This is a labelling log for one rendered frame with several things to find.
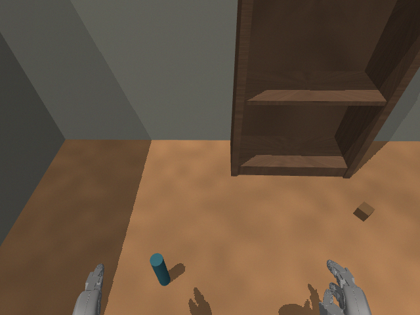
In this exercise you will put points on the bookshelf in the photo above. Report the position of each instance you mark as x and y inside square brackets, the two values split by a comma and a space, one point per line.
[315, 80]

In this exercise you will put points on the right robot hand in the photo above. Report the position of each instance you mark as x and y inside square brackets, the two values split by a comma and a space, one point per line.
[351, 298]

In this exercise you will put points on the left robot hand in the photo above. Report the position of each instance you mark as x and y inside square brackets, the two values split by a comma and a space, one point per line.
[88, 302]

